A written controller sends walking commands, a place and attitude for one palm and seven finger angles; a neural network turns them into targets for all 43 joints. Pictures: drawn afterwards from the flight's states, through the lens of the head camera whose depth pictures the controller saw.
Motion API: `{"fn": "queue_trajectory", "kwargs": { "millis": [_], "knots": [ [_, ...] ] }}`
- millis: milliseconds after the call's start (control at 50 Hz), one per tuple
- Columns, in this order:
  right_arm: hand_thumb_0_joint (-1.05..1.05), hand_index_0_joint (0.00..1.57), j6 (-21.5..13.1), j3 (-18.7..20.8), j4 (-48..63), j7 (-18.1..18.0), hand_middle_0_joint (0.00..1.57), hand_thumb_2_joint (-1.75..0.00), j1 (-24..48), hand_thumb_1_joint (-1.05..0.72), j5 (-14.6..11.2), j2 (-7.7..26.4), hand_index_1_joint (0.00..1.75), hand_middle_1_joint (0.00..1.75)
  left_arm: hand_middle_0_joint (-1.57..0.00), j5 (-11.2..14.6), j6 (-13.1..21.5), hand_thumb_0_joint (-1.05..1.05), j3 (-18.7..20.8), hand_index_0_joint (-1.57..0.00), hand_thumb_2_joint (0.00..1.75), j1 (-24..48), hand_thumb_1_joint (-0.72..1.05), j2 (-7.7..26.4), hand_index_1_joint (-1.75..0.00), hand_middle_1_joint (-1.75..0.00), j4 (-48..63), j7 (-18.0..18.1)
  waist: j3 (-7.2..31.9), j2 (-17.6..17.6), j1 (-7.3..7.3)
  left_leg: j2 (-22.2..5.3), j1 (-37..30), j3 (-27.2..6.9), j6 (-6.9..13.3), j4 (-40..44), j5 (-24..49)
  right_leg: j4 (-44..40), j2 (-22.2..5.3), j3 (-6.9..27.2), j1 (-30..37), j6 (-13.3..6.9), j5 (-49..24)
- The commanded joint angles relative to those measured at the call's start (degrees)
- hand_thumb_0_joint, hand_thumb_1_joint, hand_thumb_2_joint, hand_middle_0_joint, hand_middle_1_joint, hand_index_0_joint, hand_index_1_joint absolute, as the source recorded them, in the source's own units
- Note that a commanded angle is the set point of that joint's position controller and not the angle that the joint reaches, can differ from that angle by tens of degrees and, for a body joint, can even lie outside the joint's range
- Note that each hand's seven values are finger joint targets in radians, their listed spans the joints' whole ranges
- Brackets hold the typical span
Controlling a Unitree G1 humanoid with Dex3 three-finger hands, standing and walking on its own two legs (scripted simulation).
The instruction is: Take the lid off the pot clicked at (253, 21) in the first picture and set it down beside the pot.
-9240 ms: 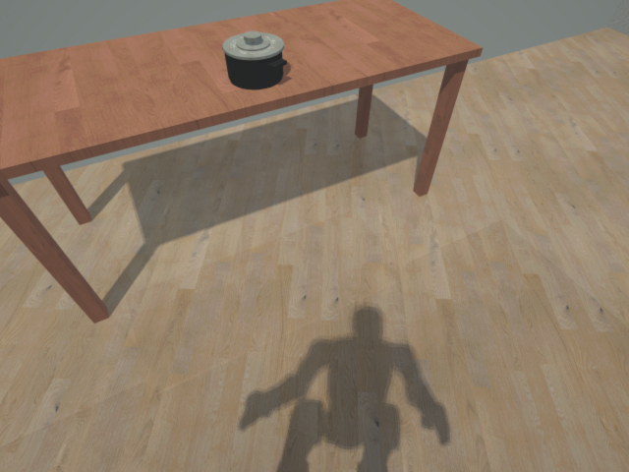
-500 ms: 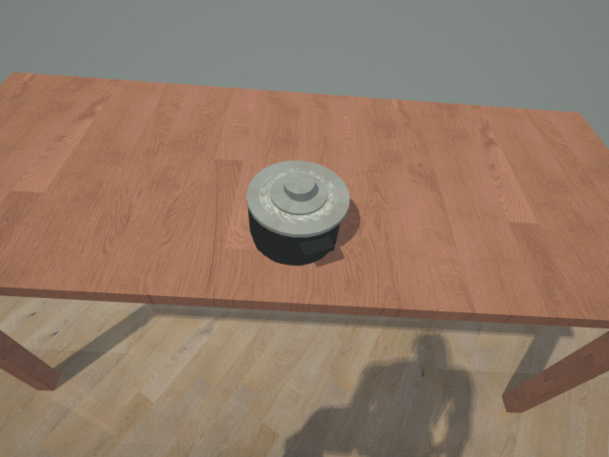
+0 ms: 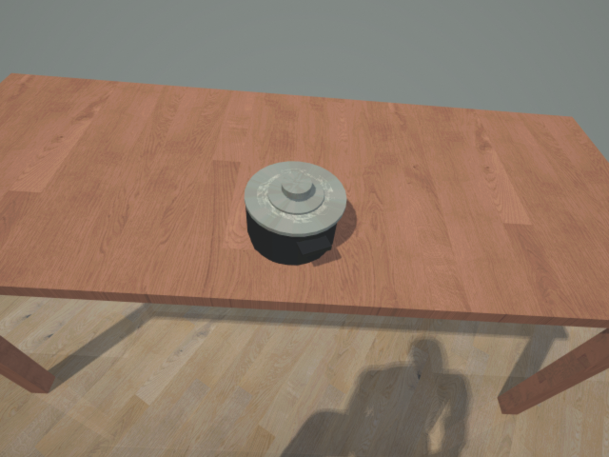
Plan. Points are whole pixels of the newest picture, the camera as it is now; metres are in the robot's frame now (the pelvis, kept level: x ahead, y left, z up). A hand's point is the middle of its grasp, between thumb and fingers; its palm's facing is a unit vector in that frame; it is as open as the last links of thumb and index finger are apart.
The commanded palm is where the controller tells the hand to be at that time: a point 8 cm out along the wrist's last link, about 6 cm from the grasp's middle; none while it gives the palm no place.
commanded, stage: shuffle to correct the standing spot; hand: left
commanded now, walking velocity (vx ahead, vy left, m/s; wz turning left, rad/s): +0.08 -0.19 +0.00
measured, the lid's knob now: (296, 185) +0.52 +0.05 +0.04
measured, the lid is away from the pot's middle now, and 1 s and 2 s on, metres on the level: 0.00 0.00 0.00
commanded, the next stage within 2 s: come to a stop and stand still in 0.46 s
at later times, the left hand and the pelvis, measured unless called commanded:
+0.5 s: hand out of the picture +0.04 +0.13 -0.19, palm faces +0.02 -0.99 -0.15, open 7.3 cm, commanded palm none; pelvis +0.03 -0.04 -0.01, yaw -1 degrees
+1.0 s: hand out of the picture +0.06 +0.11 -0.18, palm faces +0.03 -0.98 -0.17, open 7.3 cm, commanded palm none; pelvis +0.06 -0.06 +0.01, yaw +0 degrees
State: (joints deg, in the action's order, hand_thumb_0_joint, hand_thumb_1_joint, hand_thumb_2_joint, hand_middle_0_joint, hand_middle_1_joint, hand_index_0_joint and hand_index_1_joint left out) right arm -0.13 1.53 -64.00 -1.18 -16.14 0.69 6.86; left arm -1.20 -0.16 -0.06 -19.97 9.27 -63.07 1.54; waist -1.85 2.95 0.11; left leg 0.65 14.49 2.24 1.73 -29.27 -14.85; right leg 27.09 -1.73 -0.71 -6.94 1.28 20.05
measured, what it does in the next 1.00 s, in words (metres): steps on the spot: right foot, then left foot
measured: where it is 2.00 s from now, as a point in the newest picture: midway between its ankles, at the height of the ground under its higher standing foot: outside the picture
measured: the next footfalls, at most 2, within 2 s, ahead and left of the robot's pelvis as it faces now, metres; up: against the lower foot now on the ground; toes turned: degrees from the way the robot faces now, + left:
right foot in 0.54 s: +0.05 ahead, -0.18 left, +0.00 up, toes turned +0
left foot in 0.72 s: +0.08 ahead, +0.02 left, +0.00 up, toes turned +4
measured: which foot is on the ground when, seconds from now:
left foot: down 0.00-0.54, up 0.56-0.70, down 0.72-1.00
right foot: down 0.00-0.36, up 0.38-0.52, down 0.54-1.00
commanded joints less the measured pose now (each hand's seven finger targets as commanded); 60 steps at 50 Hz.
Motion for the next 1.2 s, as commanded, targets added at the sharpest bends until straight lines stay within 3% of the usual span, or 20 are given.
{"fn": "queue_trajectory", "kwargs": {
  "millis": [0,140,240,280,320,360,480,500,520,560,620,680,700,760,860,1000,1020,1060,1120,1180],
  "knots": [
    [0.00,0.20,-0.42,1.96,2.56,-0.82,0.20,-0.90,-2.82,-0.90,0.05,7.80,0.30,0.30,-0.20,-0.21,0.29,0.00,0.79,-0.20,0.90,-6.81,0.90,2.97,-0.30,-0.30,1.42,0.28,-3.80,-6.39,-0.31,-10.83,-0.44,-11.04,3.49,8.52,-2.99,-1.87,-1.01,-1.09,-7.94,-2.54,-3.03],
    [0.00,0.20,-0.67,1.53,3.56,-1.15,0.20,-0.90,-2.28,-0.90,0.00,4.74,0.30,0.30,-0.20,0.03,0.46,0.00,1.87,-0.20,0.90,-8.02,0.90,5.01,-0.30,-0.30,2.28,0.29,-1.68,3.99,-0.32,-5.25,3.99,-1.09,0.70,-5.80,4.67,-5.74,-4.75,6.62,-2.50,-5.82,-14.02],
    [0.00,0.20,-0.60,1.41,3.03,-1.48,0.20,-0.90,-1.86,-0.90,-0.02,3.25,0.30,0.30,-0.20,-0.13,0.14,0.00,2.26,-0.20,0.90,-6.81,0.90,5.40,-0.30,-0.30,2.94,0.55,-3.33,2.51,0.71,-4.00,3.41,0.99,-0.43,-8.72,2.85,-2.80,-6.27,7.18,-2.86,-8.88,-27.82],
    [0.00,0.20,-0.73,1.73,2.09,-1.83,0.20,-0.90,-4.28,-0.90,0.27,5.30,0.30,0.30,-0.20,-0.02,0.00,0.00,2.30,-0.20,0.90,-5.29,0.90,4.20,-0.30,-0.30,3.85,0.43,-2.92,-5.33,2.15,-8.56,-3.74,-3.78,1.55,-2.50,16.61,4.03,-1.58,2.02,-8.15,-5.49,-26.68],
    [0.00,0.20,-0.78,2.69,0.65,-2.41,0.20,-0.90,-9.97,-0.90,0.52,9.84,0.30,0.30,-0.20,0.27,0.17,0.00,2.38,-0.20,0.90,-3.88,0.90,2.65,-0.30,-0.30,4.98,0.44,1.29,-19.65,3.40,-20.41,-10.64,-18.67,8.80,5.38,33.24,17.99,2.75,-4.29,-14.97,-2.30,0.26],
    [0.00,0.20,-0.57,2.94,1.70,-2.22,0.20,-0.90,-8.08,-0.90,0.92,10.32,0.30,0.30,-0.20,0.17,-0.74,0.00,2.77,-0.20,0.90,-0.30,0.90,3.40,-0.30,-0.30,6.91,0.34,-1.79,-15.67,2.92,-24.11,-5.47,-19.85,11.92,8.64,31.78,29.72,0.87,-0.01,-18.59,-2.97,16.31],
    [0.00,0.20,-0.26,3.16,6.05,-1.27,0.20,-0.90,0.41,-0.90,0.60,9.07,0.30,0.30,-0.20,-0.15,-0.08,0.00,3.39,-0.20,0.90,-6.94,0.90,3.40,-0.30,-0.30,6.07,-0.66,0.01,-3.82,-2.78,-11.46,6.58,-3.57,1.18,-4.26,6.72,-4.22,-0.26,-1.90,-0.45,-1.99,-6.34],
    [0.00,0.20,0.04,2.67,6.88,-1.17,0.20,-0.90,-1.22,-0.90,0.16,6.20,0.30,0.30,-0.20,-0.58,-0.01,0.00,3.90,-0.20,0.90,-6.70,0.90,6.81,-0.30,-0.30,6.11,-0.06,-0.44,8.34,-1.85,-5.10,14.00,3.13,-1.36,-12.62,-1.83,-7.44,-7.55,8.17,4.22,-4.46,-13.13],
    [0.00,0.20,0.42,2.24,7.88,-1.03,0.20,-0.90,0.64,-0.90,0.01,4.26,0.30,0.30,-0.20,-0.72,-0.17,0.00,3.71,-0.20,0.90,-7.06,0.90,9.18,-0.30,-0.30,6.69,-0.07,0.76,11.88,-2.50,-1.53,15.05,4.63,-2.53,-20.81,-17.08,-10.67,-13.87,13.19,2.53,-9.70,-17.98],
    [0.00,0.20,0.86,2.45,8.83,-1.14,0.20,-0.90,3.68,-0.90,0.23,4.73,0.30,0.30,-0.20,-1.09,-0.50,0.00,4.16,-0.20,0.90,-3.97,0.90,9.19,-0.30,-0.30,8.03,0.23,-2.86,11.80,-3.10,-2.86,15.47,2.16,-1.98,-29.49,-18.69,-11.71,-14.23,16.62,-4.57,-14.49,-13.31],
    [0.00,0.20,-0.09,1.07,7.18,-0.61,0.20,-0.90,1.39,-0.90,-0.21,1.59,0.30,0.30,-0.20,-0.95,0.98,0.00,2.83,-0.20,0.90,-0.67,0.90,6.55,-0.30,-0.30,7.22,1.31,-0.97,2.58,-0.13,-3.26,11.30,1.31,-2.32,-19.88,-16.00,-4.16,-12.29,8.77,-0.65,-14.16,-37.15],
    [0.00,0.20,-0.95,-0.20,3.47,-0.64,0.20,-0.90,-4.23,-0.90,-0.71,1.31,0.30,0.30,-0.20,0.60,1.55,0.00,1.79,-0.20,0.90,1.55,0.90,5.26,-0.30,-0.30,6.79,1.46,1.01,-2.12,1.74,-4.32,-4.95,-0.38,-1.68,7.31,12.27,2.67,-6.27,1.53,-2.80,-6.62,-35.56],
    [0.00,0.20,-1.60,-0.12,3.79,-0.94,0.20,-0.90,-3.42,-0.90,-0.62,4.10,0.30,0.30,-0.20,1.02,1.68,0.00,1.37,-0.20,0.90,-0.59,0.90,3.55,-0.30,-0.30,6.68,1.23,3.14,-7.32,0.03,-9.46,-9.88,-4.65,0.77,6.23,32.02,2.04,-4.14,0.89,-4.34,-3.71,-29.62],
    [0.00,0.20,-1.73,-0.51,3.48,-1.83,0.20,-0.90,-0.41,-0.90,-0.96,5.34,0.30,0.30,-0.20,1.03,0.87,0.00,1.06,-0.20,0.90,-2.15,0.90,3.65,-0.30,-0.30,4.68,1.69,0.29,-13.57,-1.37,-11.68,-8.01,-7.99,3.93,6.58,44.80,-2.91,-3.98,-0.16,-0.05,-1.71,-15.80],
    [0.00,0.20,-1.33,0.06,4.22,-1.79,0.20,-0.90,-0.66,-0.90,-1.03,6.45,0.30,0.30,-0.20,0.69,1.18,0.00,1.27,-0.20,0.90,-2.62,0.90,5.11,-0.30,-0.30,4.12,1.73,2.30,-4.66,-0.72,-9.67,-11.75,-5.64,1.77,5.72,36.95,-5.24,-6.74,1.49,-0.29,-2.75,-27.18],
    [0.00,0.20,-1.14,-0.17,3.81,-1.10,0.20,-0.90,-0.07,-0.90,-0.86,6.42,0.30,0.30,-0.20,0.52,1.24,0.00,0.66,-0.20,0.90,-2.91,0.90,4.44,-0.30,-0.30,4.30,1.81,2.52,-1.37,-0.50,-8.94,-11.04,-5.32,1.54,8.24,25.25,-6.89,-6.96,1.92,-0.93,-2.52,-21.68],
    [0.00,0.20,-1.17,0.54,8.16,-0.75,0.20,-0.90,1.80,-0.90,-1.00,11.08,0.30,0.30,-0.20,-0.64,1.41,0.00,0.43,-0.20,0.90,-2.16,0.90,5.82,-0.30,-0.30,4.94,3.41,1.86,-7.08,0.43,-9.43,-9.99,-3.94,-0.33,-1.56,40.54,-3.12,-6.22,2.86,-6.32,-1.40,-29.26],
    [0.00,0.20,-1.29,0.80,9.01,-0.72,0.20,-0.90,-0.62,-0.90,-0.16,9.63,0.30,0.30,-0.20,0.86,1.49,0.00,1.21,-0.20,0.90,-2.94,0.90,7.64,-0.30,-0.30,6.45,3.02,12.84,-7.12,0.39,-9.08,-12.08,-5.92,-0.33,-1.66,39.66,1.81,-6.84,1.28,-0.47,-4.86,-27.08],
    [0.00,0.20,-0.65,0.95,10.07,-0.67,0.20,-0.90,1.23,-0.90,-0.12,10.26,0.30,0.30,-0.20,0.48,1.33,0.00,0.93,-0.20,0.90,-2.30,0.90,5.44,-0.30,-0.30,7.66,2.59,5.28,1.84,-0.11,-8.45,-4.53,-6.20,1.39,-0.25,22.04,0.08,-5.74,2.25,-4.01,-4.93,-19.15],
    [0.00,0.20,-0.07,0.48,10.72,0.04,0.20,-0.90,3.29,-0.90,0.02,9.38,0.30,0.30,-0.20,0.18,0.98,0.00,0.72,-0.20,0.90,-0.52,0.90,6.06,-0.30,-0.30,8.69,1.91,-3.52,-1.45,-0.21,-7.06,1.60,-6.80,1.05,4.35,3.67,-2.88,-5.25,3.54,-9.13,-5.10,-5.95]
  ]
}}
